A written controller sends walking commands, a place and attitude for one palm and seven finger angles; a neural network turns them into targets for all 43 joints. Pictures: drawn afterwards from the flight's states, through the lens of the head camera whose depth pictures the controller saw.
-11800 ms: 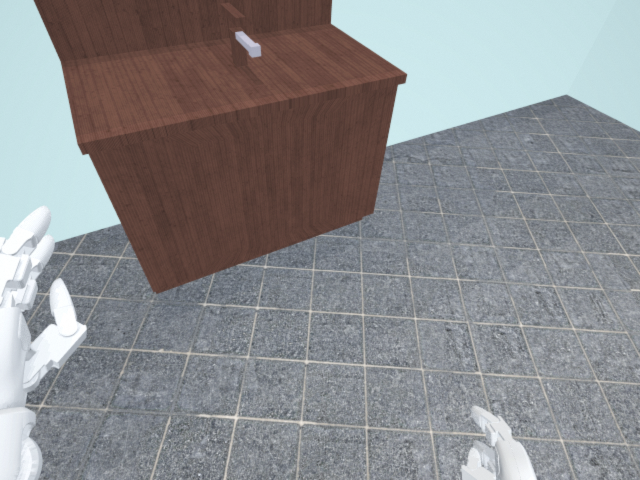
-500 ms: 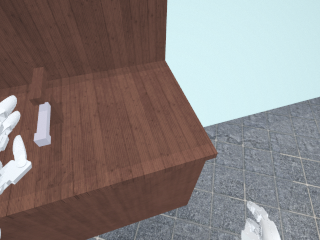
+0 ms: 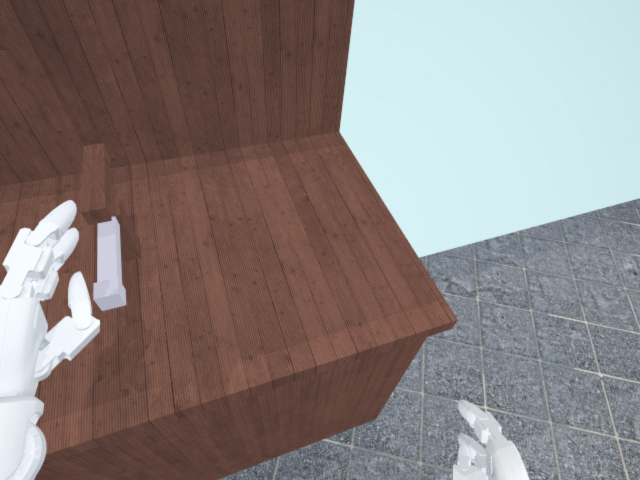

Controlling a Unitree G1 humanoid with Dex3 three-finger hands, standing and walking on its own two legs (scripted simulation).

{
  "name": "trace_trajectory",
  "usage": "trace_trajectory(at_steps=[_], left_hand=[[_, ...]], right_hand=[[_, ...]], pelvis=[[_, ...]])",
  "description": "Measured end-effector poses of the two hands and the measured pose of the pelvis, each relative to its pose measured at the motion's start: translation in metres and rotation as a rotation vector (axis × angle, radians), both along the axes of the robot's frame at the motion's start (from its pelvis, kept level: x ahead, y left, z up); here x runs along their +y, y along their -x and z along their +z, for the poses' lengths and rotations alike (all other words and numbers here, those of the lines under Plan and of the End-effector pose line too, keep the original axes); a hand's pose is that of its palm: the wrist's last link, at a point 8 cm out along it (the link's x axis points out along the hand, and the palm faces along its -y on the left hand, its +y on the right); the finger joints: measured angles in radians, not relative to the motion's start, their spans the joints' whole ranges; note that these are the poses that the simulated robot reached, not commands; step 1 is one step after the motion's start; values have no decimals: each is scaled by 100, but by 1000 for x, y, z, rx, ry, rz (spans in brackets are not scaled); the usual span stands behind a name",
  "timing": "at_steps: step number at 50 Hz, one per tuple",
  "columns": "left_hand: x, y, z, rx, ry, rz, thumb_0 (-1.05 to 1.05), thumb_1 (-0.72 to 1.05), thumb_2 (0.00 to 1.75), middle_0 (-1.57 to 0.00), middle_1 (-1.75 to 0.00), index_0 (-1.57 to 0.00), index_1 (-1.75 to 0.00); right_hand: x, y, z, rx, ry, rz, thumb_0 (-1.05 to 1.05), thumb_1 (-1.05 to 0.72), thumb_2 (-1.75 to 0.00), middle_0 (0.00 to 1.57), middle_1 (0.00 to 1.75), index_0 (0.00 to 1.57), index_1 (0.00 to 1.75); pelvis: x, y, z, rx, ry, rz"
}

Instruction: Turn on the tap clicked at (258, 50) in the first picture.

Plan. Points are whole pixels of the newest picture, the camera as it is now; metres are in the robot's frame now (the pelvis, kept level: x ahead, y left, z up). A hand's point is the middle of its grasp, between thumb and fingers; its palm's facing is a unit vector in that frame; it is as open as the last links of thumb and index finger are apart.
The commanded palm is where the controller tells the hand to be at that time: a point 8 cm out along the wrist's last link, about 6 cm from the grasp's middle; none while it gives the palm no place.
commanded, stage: come to a stop and stand still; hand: left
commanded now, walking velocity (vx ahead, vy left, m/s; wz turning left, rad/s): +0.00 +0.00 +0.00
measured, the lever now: (110, 294) +0.31 +0.29 +0.04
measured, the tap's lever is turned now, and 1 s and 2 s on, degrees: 0 0 0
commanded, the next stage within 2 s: look again from close up in 0.50 s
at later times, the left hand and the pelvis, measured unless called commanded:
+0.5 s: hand (32, 283) +0.25 +0.30 +0.16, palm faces +0.40 -0.86 -0.33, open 7.5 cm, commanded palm +0.18 +0.32 +0.18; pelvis +0.03 +0.04 +0.00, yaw +1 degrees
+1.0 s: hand (61, 311) +0.22 +0.25 +0.16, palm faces +0.40 -0.84 -0.36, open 7.5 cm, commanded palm +0.16 +0.29 +0.18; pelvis +0.01 +0.01 +0.00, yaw +1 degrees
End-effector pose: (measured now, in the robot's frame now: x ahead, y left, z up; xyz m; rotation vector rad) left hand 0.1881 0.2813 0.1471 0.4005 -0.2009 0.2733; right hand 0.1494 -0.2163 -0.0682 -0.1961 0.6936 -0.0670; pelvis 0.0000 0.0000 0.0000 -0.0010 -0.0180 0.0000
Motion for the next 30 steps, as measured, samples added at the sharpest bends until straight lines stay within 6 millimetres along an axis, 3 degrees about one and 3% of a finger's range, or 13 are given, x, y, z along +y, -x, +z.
trace_trajectory(at_steps=[5,10,16,21,30], left_hand=[[34,-8,23,-105,-73,42,2,89,90,-22,-30,-21,-30],[46,-9,47,-215,-111,39,2,89,90,-21,-30,-21,-30],[57,-14,26,-120,-72,43,2,89,90,-21,-30,-20,-30],[61,-17,11,-69,-20,74,2,89,90,-21,-30,-20,-30],[44,-18,39,-165,-66,43,2,89,90,-21,-30,-20,-30]], right_hand=[[17,-8,2,32,32,29,1,-90,-90,20,30,20,30],[34,-29,4,14,31,47,1,-90,-90,20,30,20,30],[49,-51,9,-25,11,36,1,-90,-90,20,30,20,30],[57,-58,10,-30,14,49,1,-90,-90,20,30,20,30],[50,-53,6,-7,6,51,1,-90,-90,20,30,20,30]], pelvis=[[14,-8,0,3,11,15],[31,-17,-1,6,23,19],[44,-25,-1,6,21,3],[45,-26,-2,-1,19,4],[38,-25,-1,-1,23,12]])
